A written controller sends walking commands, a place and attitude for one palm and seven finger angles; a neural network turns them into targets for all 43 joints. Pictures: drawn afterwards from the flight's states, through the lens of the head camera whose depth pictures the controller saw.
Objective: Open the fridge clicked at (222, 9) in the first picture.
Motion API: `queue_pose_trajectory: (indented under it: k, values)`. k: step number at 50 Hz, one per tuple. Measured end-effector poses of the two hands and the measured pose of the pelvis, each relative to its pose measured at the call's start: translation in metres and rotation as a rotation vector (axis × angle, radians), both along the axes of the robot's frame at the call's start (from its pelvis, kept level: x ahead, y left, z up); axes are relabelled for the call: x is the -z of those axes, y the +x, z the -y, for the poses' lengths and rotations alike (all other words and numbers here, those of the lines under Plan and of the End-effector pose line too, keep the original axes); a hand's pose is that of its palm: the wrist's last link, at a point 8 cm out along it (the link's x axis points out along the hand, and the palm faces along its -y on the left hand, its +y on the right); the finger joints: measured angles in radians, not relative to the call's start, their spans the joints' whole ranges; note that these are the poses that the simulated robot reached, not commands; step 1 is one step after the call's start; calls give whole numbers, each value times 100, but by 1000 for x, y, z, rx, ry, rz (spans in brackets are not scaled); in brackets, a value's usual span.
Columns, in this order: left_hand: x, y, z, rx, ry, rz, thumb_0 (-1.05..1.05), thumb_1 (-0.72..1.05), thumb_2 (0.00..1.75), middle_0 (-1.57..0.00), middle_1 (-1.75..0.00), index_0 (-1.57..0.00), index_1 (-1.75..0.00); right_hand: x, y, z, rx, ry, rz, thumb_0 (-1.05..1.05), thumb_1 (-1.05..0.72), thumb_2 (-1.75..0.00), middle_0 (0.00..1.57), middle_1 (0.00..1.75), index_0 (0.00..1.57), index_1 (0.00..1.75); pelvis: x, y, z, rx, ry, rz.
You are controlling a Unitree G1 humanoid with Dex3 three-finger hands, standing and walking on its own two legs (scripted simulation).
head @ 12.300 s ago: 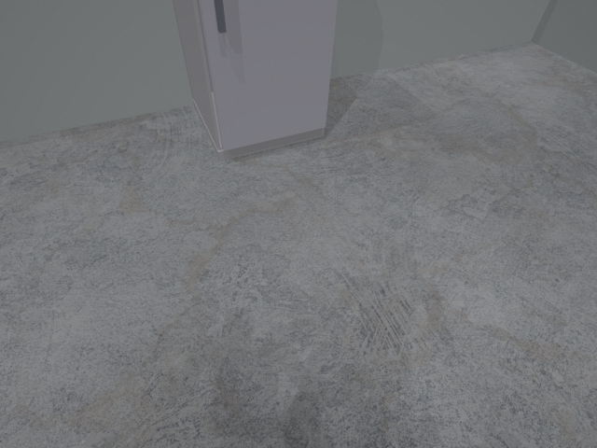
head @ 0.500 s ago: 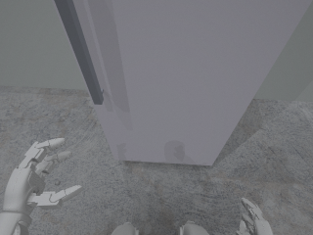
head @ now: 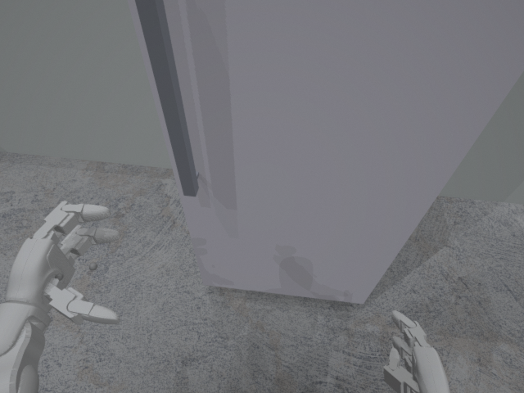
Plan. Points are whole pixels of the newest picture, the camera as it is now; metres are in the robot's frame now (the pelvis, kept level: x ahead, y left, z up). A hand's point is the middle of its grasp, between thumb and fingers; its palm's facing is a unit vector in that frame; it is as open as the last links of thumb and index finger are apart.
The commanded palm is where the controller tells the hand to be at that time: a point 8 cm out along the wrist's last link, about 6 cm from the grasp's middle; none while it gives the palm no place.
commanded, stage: raise the hand to about handle height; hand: left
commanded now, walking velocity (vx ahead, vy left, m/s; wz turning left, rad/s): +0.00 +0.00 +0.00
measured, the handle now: (172, 82) +0.53 +0.20 +0.20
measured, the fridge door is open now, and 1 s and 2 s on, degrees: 0 0 0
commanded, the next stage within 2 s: move the hooked fingers beside the handle in 0.70 s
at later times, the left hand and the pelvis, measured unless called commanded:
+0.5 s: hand (93, 238) +0.28 +0.26 +0.11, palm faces +0.05 -1.00 -0.05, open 14.0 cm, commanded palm +0.25 +0.31 +0.12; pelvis +0.00 +0.00 +0.01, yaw -1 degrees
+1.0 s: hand (96, 232) +0.28 +0.26 +0.12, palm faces +0.07 -1.00 -0.04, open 14.0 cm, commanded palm +0.27 +0.30 +0.12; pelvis -0.01 -0.01 +0.01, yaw +0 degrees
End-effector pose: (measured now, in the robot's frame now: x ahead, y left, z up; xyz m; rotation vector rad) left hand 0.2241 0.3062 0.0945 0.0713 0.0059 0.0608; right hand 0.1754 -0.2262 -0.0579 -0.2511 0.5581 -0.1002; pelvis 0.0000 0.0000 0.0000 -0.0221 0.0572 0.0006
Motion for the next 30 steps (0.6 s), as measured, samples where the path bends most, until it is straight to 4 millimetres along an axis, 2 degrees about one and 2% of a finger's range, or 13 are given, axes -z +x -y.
queue_pose_trajectory:
  k: [6, 15, 22, 30]
  values:
    - [-15, 14, -10, 1, -5, 6, -1, -49, 30, -30, -120, -31, -119, -2, -2, 2, 10, -3, -18, 2, -90, -90, 20, 30, 20, 30, -6, 2, 0, 2, 2, 17]
    - [-28, 34, -17, 7, -19, -3, -1, -50, 30, -30, -120, -30, -120, -6, -17, 23, 69, -31, -50, 2, -90, -90, 20, 30, 20, 30, -12, 2, 1, 11, 8, 28]
    - [-20, 33, -7, 19, -28, -25, -1, -50, 30, -30, -120, -30, -120, -8, -28, 35, 100, -43, -58, 2, -90, -90, 20, 30, 20, 30, -13, 0, 3, 22, 13, 29]
    - [-21, 26, -4, -4, -19, 0, -2, -50, 30, -30, -120, -31, -120, -6, -33, 34, 99, -37, -62, 2, -90, -90, 20, 30, 20, 30, -13, -4, 6, 20, 14, 39]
